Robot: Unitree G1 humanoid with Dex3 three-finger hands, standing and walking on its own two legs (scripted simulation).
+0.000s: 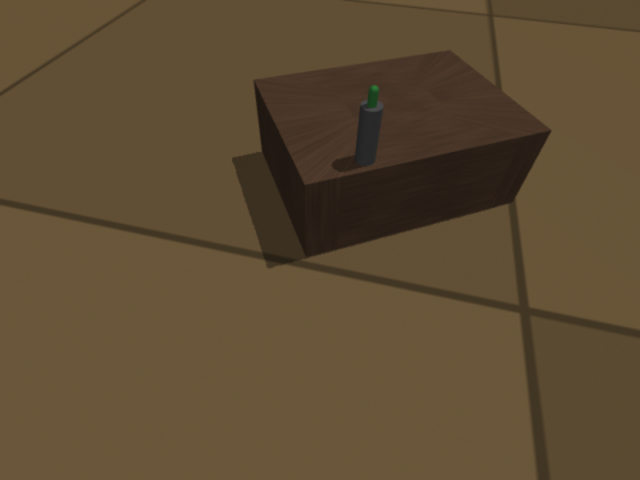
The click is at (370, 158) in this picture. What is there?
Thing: necked bottle
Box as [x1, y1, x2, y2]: [355, 85, 383, 165]
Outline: 375,85 372,85 369,88 368,99 364,100 360,104 355,160 356,162 362,165 369,165 373,163 375,158 383,106 377,100 378,88
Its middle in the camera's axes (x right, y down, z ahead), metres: +0.16 -0.37 +1.28
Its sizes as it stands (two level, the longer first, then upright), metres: 0.073 0.073 0.277
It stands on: a support 0.39 m high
